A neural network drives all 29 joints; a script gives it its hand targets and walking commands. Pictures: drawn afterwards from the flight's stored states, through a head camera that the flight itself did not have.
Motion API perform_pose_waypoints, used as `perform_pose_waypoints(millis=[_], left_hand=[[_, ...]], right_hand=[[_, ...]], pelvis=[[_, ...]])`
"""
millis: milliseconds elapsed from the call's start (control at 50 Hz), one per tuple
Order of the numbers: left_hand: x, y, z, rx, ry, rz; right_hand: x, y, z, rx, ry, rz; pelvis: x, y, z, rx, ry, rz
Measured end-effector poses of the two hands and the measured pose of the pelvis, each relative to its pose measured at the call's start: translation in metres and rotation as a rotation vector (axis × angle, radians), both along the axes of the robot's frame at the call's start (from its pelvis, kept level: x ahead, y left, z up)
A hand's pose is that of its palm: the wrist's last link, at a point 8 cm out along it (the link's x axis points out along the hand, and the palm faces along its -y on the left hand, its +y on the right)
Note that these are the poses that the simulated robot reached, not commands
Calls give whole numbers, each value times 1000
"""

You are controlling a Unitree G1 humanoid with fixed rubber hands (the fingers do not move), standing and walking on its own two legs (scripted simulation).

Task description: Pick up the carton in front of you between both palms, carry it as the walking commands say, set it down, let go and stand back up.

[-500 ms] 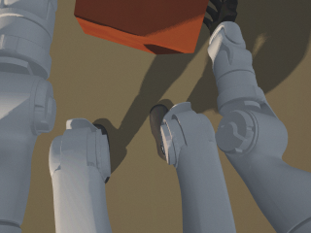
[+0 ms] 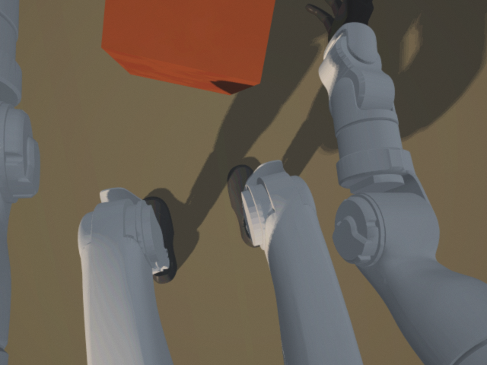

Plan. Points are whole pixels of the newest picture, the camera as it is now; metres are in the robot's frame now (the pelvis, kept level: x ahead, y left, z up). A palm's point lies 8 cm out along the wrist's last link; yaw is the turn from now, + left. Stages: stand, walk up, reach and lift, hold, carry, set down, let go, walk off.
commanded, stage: set down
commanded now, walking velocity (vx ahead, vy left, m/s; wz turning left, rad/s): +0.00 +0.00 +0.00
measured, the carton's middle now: (192, 16) +0.56 -0.02 -0.31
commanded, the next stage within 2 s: let go in 0.68 s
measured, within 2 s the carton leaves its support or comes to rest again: neither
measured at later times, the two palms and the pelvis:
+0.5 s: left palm out of the picture +0.62 +0.17 +0.03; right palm out of the picture +0.50 -0.20 +0.03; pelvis +0.02 +0.01 +0.13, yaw +2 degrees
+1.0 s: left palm out of the picture +0.52 +0.21 +0.14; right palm out of the picture +0.44 -0.19 +0.15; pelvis +0.06 +0.00 +0.25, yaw +6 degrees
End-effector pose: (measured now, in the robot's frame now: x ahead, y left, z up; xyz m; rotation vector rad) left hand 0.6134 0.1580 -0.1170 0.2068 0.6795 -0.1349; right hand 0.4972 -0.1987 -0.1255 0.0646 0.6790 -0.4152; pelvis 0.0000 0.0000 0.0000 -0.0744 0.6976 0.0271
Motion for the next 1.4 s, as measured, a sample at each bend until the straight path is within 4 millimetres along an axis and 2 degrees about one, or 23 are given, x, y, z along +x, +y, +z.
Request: perform_pose_waypoints(millis=[320, 640, 800, 900, 1000, 1140, 1280, 1400], left_hand=[[1, 15, 87, -2, -16, -7], [2, 20, 191, -6, 0, -18], [-8, 27, 228, -5, 5, 8], [-38, 38, 242, 16, 1, 81], [-89, 48, 259, 43, 4, 189], [-156, 50, 291, 53, 14, 284], [-191, 47, 322, 55, 20, 267], [-214, 49, 342, 56, 32, 247]], right_hand=[[2, 0, 95, -20, -18, 4], [-3, -1, 197, -21, -27, -10], [-7, 5, 233, -34, -17, 36], [-24, 11, 252, -57, 6, 140], [-54, 9, 274, -70, 61, 279], [-91, -10, 316, -82, 114, 421], [-130, -31, 352, -78, 131, 443], [-166, -39, 375, -70, 142, 415]], pelvis=[[14, 1, 79, 2, 104, 15], [29, 11, 167, 10, 102, 28], [39, 12, 204, 21, 86, 36], [49, 10, 227, 34, 66, 44], [61, 5, 251, 48, 7, 56], [78, -6, 282, 73, -139, 62], [100, -14, 304, 87, -286, 51], [121, -16, 319, 90, -398, 37]])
